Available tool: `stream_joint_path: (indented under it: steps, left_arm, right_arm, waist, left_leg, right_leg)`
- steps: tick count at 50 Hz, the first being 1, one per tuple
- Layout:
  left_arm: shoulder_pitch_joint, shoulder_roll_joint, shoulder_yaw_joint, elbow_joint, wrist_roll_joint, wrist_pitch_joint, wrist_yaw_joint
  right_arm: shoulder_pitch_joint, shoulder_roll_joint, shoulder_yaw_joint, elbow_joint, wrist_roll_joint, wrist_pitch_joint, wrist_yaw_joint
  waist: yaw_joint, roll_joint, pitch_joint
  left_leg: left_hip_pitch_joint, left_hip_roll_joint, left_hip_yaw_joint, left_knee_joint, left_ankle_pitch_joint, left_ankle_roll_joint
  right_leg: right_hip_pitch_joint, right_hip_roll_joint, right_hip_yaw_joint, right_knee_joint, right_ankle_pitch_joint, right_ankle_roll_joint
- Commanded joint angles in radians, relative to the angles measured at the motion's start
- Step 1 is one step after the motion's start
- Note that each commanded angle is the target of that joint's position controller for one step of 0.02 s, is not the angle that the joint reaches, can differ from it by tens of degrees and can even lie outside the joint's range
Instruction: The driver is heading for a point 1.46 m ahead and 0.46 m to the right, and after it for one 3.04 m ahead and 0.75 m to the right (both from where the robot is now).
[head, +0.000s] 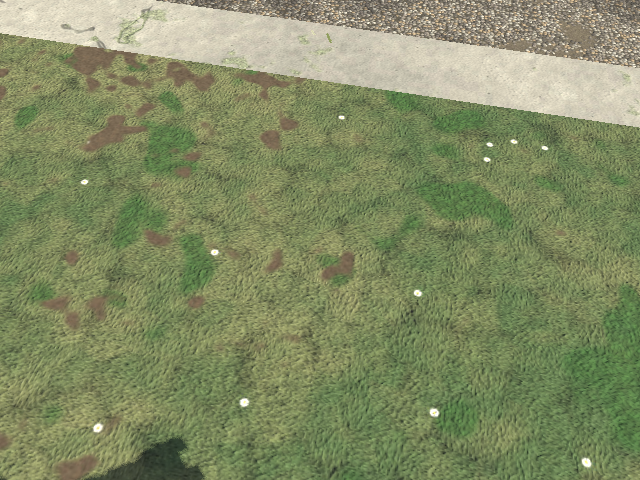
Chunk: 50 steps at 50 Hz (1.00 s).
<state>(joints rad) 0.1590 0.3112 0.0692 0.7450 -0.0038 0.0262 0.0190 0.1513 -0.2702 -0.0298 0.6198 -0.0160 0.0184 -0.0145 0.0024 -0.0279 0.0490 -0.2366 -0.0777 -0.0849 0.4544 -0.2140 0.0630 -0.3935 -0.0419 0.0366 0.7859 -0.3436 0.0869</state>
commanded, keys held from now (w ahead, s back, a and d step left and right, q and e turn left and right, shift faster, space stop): e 0.42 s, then w+e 0.46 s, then w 0.12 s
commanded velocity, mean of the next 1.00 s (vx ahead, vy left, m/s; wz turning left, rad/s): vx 0.18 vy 0.00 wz -0.42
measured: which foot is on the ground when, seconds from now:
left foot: down 0.00-0.60, up 0.62-1.00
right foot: up 0.00-0.06, down 0.08-0.32, up 0.34-0.58, down 0.60-1.00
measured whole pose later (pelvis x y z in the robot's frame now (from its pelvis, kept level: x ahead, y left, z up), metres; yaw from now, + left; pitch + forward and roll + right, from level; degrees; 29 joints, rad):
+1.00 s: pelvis +0.15 -0.13 +0.00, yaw -30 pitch +3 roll +1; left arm 0.45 0.30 0.05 0.73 -0.03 -0.04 0.03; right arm 0.00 -0.28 -0.05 0.67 0.01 -0.10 0.05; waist 0.09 0.04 0.03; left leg -0.59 0.00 -0.04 0.53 0.03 -0.03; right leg 0.03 0.05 0.16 0.31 -0.38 -0.06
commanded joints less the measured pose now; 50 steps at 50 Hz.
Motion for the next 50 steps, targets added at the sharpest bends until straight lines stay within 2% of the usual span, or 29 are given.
stream_joint_path:
  steps: [1,3,5,6,8,10,12,14,15,16,17,18,19,20,21,24,26,28,29,30,31,32,33,34,35,37,42,47,50]
  left_arm:
    - [-0.023,0.061,0.005,-0.061,-0.003,-0.020,-0.008]
    - [0.002,0.060,-0.001,-0.056,0.004,-0.027,-0.012]
    - [-0.011,0.168,0.015,-0.088,0.012,-0.031,-0.004]
    - [-0.021,0.203,0.029,-0.076,-0.008,-0.030,-0.007]
    - [-0.029,0.150,0.020,-0.086,-0.008,-0.033,-0.011]
    - [-0.034,0.144,0.019,-0.100,-0.008,-0.037,-0.008]
    - [-0.021,0.144,0.021,-0.113,-0.011,-0.033,-0.001]
    - [-0.027,0.134,0.021,-0.137,-0.014,-0.024,0.004]
    - [-0.026,0.120,0.018,-0.149,-0.016,-0.019,0.005]
    - [-0.012,0.104,0.014,-0.156,-0.015,-0.013,0.005]
    - [0.009,0.099,0.016,-0.161,-0.010,-0.008,0.002]
    - [-0.008,0.124,0.028,-0.170,-0.008,-0.003,-0.002]
    - [-0.007,0.135,0.038,-0.170,-0.017,0.005,-0.007]
    - [-0.002,0.112,0.033,-0.169,-0.021,0.013,-0.010]
    - [-0.016,0.090,0.025,-0.172,-0.020,0.018,-0.013]
    - [-0.055,0.057,0.004,-0.196,-0.026,0.017,-0.040]
    - [-0.054,0.071,0.005,-0.206,-0.031,0.011,-0.051]
    - [0.022,0.080,0.014,-0.179,-0.026,0.005,-0.053]
    - [0.100,0.091,0.023,-0.142,-0.025,0.003,-0.048]
    - [0.211,0.131,0.044,-0.104,-0.030,0.000,-0.040]
    - [0.320,0.240,0.070,-0.102,-0.029,-0.010,-0.025]
    - [0.287,0.291,0.069,-0.152,-0.008,-0.047,-0.038]
    - [0.256,0.213,0.050,-0.151,-0.006,-0.072,-0.044]
    - [0.218,0.158,0.031,-0.148,-0.010,-0.084,-0.042]
    - [0.186,0.135,0.022,-0.158,-0.012,-0.087,-0.037]
    - [0.161,0.131,0.016,-0.164,-0.002,-0.085,-0.021]
    - [0.233,0.150,0.025,-0.121,-0.013,-0.081,0.008]
    - [0.300,0.152,0.028,-0.068,-0.027,-0.075,0.014]
    - [0.298,0.156,0.031,-0.044,-0.023,-0.070,0.016]
  right_arm:
    - [-0.014,-0.111,-0.024,-0.025,-0.008,-0.016,0.009]
    - [-0.016,-0.108,-0.020,0.002,-0.002,-0.022,0.014]
    - [0.056,-0.136,-0.031,0.019,-0.020,-0.035,0.010]
    - [0.063,-0.133,-0.035,0.015,-0.020,-0.036,0.003]
    - [-0.005,-0.132,-0.043,0.005,-0.012,-0.027,-0.016]
    - [0.005,-0.115,-0.049,0.000,-0.004,-0.009,-0.025]
    - [0.019,-0.104,-0.057,-0.003,-0.001,-0.005,-0.022]
    - [0.040,-0.113,-0.069,-0.001,0.001,-0.006,-0.016]
    - [0.056,-0.130,-0.077,0.002,0.001,-0.006,-0.014]
    - [0.072,-0.156,-0.085,0.004,0.000,-0.007,-0.012]
    - [0.051,-0.166,-0.086,-0.004,-0.003,-0.012,-0.014]
    - [0.055,-0.152,-0.079,-0.014,-0.008,-0.022,-0.017]
    - [0.039,-0.149,-0.075,-0.019,-0.006,-0.029,-0.019]
    - [0.002,-0.159,-0.078,-0.020,0.004,-0.033,-0.020]
    - [-0.014,-0.175,-0.084,-0.017,0.010,-0.034,-0.022]
    - [0.030,-0.202,-0.094,0.000,0.018,-0.023,-0.020]
    - [0.040,-0.220,-0.098,0.008,0.030,-0.029,-0.009]
    - [0.030,-0.226,-0.098,0.020,0.048,-0.035,0.007]
    - [0.035,-0.201,-0.092,0.028,0.050,-0.039,0.012]
    - [0.042,-0.143,-0.074,0.032,0.038,-0.045,0.018]
    - [-0.013,-0.067,-0.048,-0.012,-0.003,-0.055,0.024]
    - [-0.080,-0.095,-0.053,-0.080,0.014,-0.082,0.023]
    - [-0.123,-0.157,-0.068,-0.082,0.051,-0.100,0.029]
    - [-0.103,-0.179,-0.074,-0.070,0.052,-0.112,0.034]
    - [-0.076,-0.175,-0.075,-0.041,0.028,-0.119,0.032]
    - [-0.065,-0.167,-0.078,-0.022,0.001,-0.126,0.034]
    - [-0.163,-0.084,-0.046,-0.019,0.012,-0.123,0.039]
    - [-0.281,-0.079,-0.033,-0.041,0.027,-0.136,0.065]
    - [-0.261,-0.106,-0.043,-0.037,0.028,-0.147,0.072]
  waist:
    - [-0.026,0.165,-0.087]
    - [0.010,0.125,-0.068]
    - [-0.041,-0.003,-0.085]
    - [-0.060,-0.100,-0.085]
    - [-0.026,-0.130,-0.078]
    - [-0.027,-0.147,-0.075]
    - [-0.024,-0.123,-0.086]
    - [-0.022,-0.043,-0.086]
    - [-0.020,0.032,-0.086]
    - [-0.018,0.124,-0.085]
    - [-0.007,0.216,-0.093]
    - [-0.025,0.198,-0.092]
    - [-0.013,0.128,-0.084]
    - [0.005,0.098,-0.068]
    - [0.000,0.108,-0.057]
    - [-0.048,0.155,-0.085]
    - [-0.051,0.172,-0.080]
    - [-0.003,0.148,-0.085]
    - [0.025,0.123,-0.094]
    - [0.062,0.032,-0.116]
    - [0.093,-0.240,-0.107]
    - [0.100,-0.228,-0.113]
    - [0.095,-0.123,-0.038]
    - [0.060,-0.105,0.017]
    - [0.037,-0.061,0.028]
    - [0.014,-0.073,0.013]
    - [0.045,-0.060,0.000]
    - [0.091,-0.082,0.025]
    - [0.071,-0.108,0.028]
  left_leg:
    - [0.022,0.258,-0.197,-0.123,0.121,0.155]
    - [-0.014,0.227,-0.169,-0.099,0.081,0.108]
    - [-0.019,0.134,-0.103,-0.011,-0.005,0.024]
    - [-0.002,0.064,-0.012,0.006,-0.027,-0.017]
    - [0.047,0.045,0.047,0.082,-0.019,-0.047]
    - [0.044,0.046,0.056,0.104,-0.013,-0.041]
    - [0.054,0.055,0.056,0.099,-0.015,-0.025]
    - [0.078,0.102,0.024,0.043,0.004,0.003]
    - [0.101,0.158,-0.032,-0.011,0.029,0.037]
    - [0.124,0.270,-0.139,-0.078,0.101,0.101]
    - [0.125,0.402,-0.237,-0.114,0.225,0.187]
    - [0.125,0.486,-0.292,-0.128,0.355,0.254]
    - [0.122,0.496,-0.265,-0.123,0.411,0.265]
    - [0.120,0.458,-0.189,-0.120,0.390,0.227]
    - [0.121,0.420,-0.121,-0.120,0.386,0.197]
    - [0.100,0.351,0.000,-0.181,0.020,0.156]
    - [0.071,0.352,0.026,-0.197,-0.122,0.141]
    - [0.020,0.350,0.071,-0.148,-0.194,0.111]
    - [-0.043,0.326,0.115,-0.072,-0.226,0.083]
    - [-0.157,0.276,0.194,0.123,-0.244,0.032]
    - [-0.452,0.166,0.265,0.571,-0.419,-0.065]
    - [-0.692,0.055,0.074,0.731,-0.440,-0.087]
    - [-0.735,0.115,0.007,0.771,-0.356,-0.069]
    - [-0.734,0.142,0.006,0.730,-0.235,-0.052]
    - [-0.691,0.165,0.009,0.682,-0.144,-0.055]
    - [-0.585,0.156,0.026,0.580,-0.011,-0.079]
    - [-0.467,0.091,0.054,0.278,0.192,-0.125]
    - [-0.379,0.075,0.054,0.091,0.275,-0.111]
    - [-0.322,0.077,0.053,0.044,0.234,-0.070]
  right_leg:
    - [0.111,-0.012,-0.012,-0.145,0.015,-0.012]
    - [0.215,0.000,-0.022,-0.353,0.193,-0.039]
    - [0.251,-0.090,0.091,-0.324,0.519,-0.089]
    - [0.186,-0.096,0.128,-0.320,0.439,-0.146]
    - [0.106,-0.115,0.210,-0.378,0.330,-0.179]
    - [0.084,-0.116,0.250,-0.372,0.321,-0.187]
    - [0.063,-0.101,0.261,-0.345,0.295,-0.185]
    - [0.009,-0.050,0.220,-0.268,0.245,-0.155]
    - [-0.039,-0.005,0.163,-0.189,0.199,-0.124]
    - [-0.090,0.047,0.086,-0.077,0.132,-0.088]
    - [-0.128,0.058,0.017,0.075,-0.114,-0.062]
    - [-0.181,0.024,0.029,0.269,-0.272,-0.047]
    - [-0.208,0.005,0.048,0.368,-0.285,-0.039]
    - [-0.219,-0.024,0.054,0.339,-0.239,-0.035]
    - [-0.214,-0.037,0.036,0.285,-0.182,-0.030]
    - [-0.099,-0.031,-0.053,0.107,-0.106,-0.042]
    - [-0.014,-0.006,-0.096,-0.023,-0.101,-0.071]
    - [0.130,0.034,-0.153,-0.203,0.001,-0.107]
    - [0.249,0.071,-0.178,-0.263,0.020,-0.125]
    - [0.411,0.058,-0.107,-0.307,-0.004,-0.162]
    - [0.556,-0.192,0.309,-0.403,0.037,-0.267]
    - [0.527,-0.350,0.751,-0.575,-0.233,-0.466]
    - [0.494,-0.350,0.707,-0.620,-0.290,-0.462]
    - [0.458,-0.307,0.600,-0.610,-0.231,-0.419]
    - [0.427,-0.254,0.497,-0.592,-0.115,-0.378]
    - [0.377,-0.178,0.361,-0.597,0.115,-0.336]
    - [0.327,-0.107,0.222,-0.579,0.323,-0.295]
    - [0.321,-0.135,0.246,-0.560,0.304,-0.283]
    - [0.380,-0.171,0.267,-0.526,0.399,-0.263]
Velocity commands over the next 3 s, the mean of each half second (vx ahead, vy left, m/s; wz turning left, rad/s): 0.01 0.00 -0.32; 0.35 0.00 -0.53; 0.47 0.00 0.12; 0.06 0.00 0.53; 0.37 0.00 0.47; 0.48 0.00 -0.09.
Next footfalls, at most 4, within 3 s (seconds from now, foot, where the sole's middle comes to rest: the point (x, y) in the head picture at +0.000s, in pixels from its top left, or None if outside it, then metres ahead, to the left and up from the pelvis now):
0.08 right None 0.05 -0.15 -0.78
0.60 right None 0.00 -0.17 -0.78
1.08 left None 0.40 -0.13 -0.78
1.52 right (546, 473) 0.50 -0.47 -0.78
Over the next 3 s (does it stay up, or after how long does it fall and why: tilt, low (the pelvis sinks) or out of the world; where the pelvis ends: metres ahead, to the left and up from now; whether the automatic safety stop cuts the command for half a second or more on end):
stays up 0.88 -0.27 -0.01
